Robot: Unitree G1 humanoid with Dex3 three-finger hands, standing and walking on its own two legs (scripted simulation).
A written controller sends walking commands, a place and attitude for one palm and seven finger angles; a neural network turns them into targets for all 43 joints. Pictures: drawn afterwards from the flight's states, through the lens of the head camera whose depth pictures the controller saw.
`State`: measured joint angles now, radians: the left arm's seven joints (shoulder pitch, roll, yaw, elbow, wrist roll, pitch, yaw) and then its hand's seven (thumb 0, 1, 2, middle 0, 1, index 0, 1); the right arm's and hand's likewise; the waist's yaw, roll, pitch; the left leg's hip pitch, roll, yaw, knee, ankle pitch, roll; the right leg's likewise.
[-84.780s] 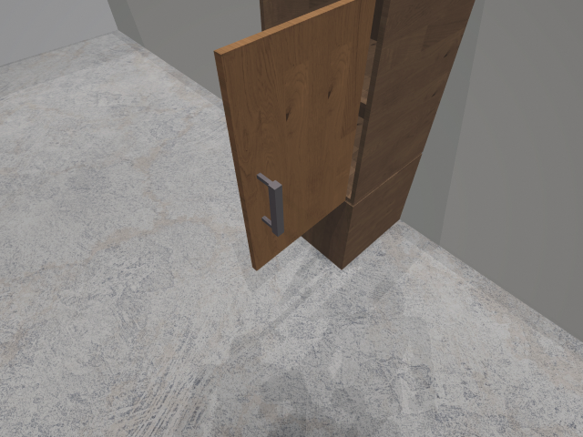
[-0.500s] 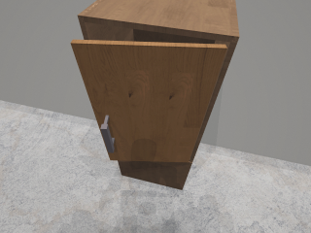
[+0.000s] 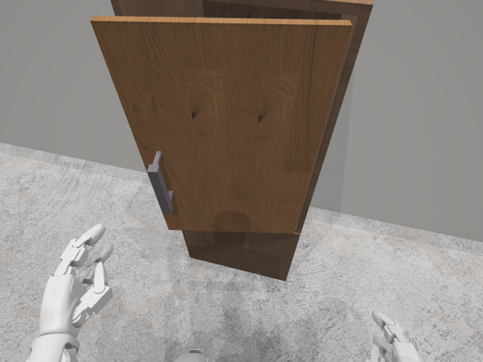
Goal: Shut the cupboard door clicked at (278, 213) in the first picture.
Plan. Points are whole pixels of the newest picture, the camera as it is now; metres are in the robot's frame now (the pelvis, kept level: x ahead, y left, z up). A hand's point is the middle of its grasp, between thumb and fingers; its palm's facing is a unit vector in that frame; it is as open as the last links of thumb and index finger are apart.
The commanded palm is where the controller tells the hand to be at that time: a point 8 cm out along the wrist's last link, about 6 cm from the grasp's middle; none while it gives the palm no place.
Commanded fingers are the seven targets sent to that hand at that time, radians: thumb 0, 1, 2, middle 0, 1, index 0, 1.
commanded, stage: raise the hand and make a fist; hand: left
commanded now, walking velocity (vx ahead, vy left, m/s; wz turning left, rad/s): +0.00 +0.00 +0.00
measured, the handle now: (163, 184) +0.49 +0.20 -0.04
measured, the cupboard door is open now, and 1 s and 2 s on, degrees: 13 13 13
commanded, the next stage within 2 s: bring the fist close to the handle in 1.68 s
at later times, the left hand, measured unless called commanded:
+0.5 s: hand (112, 321) +0.19 +0.22 -0.03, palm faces -0.01 -1.00 -0.02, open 4.6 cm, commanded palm +0.16 +0.27 -0.02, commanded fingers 0.00 0.90 0.90 -0.88 -1.04 -0.88 -1.04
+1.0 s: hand (106, 324) +0.19 +0.22 -0.02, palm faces +0.01 -1.00 -0.04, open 3.1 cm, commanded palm +0.17 +0.27 -0.02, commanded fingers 0.00 0.90 0.90 -1.30 -1.50 -1.30 -1.50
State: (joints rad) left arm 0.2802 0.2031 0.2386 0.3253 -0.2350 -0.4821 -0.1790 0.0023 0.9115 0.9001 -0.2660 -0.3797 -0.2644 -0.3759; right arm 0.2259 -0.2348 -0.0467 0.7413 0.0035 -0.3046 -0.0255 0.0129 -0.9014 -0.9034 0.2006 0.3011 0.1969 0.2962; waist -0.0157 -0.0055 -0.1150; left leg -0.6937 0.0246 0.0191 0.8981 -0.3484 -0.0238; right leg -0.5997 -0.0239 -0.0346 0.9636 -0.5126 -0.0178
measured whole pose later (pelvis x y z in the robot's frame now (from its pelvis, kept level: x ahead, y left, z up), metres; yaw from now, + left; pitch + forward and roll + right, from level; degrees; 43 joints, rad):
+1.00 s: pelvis -0.03 +0.04 -0.07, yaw -1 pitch +17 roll -5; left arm 0.41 0.24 0.13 -0.05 -0.24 -0.40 -0.20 0.01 0.90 0.90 -1.16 -1.35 -1.16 -1.35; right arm 0.20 -0.21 0.02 0.48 0.00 -0.18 -0.05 0.02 -0.90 -0.90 0.20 0.30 0.20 0.30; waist 0.01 0.04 -0.18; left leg -1.13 0.04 -0.05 1.31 -0.48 0.02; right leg -0.96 0.01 -0.07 1.27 -0.60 0.02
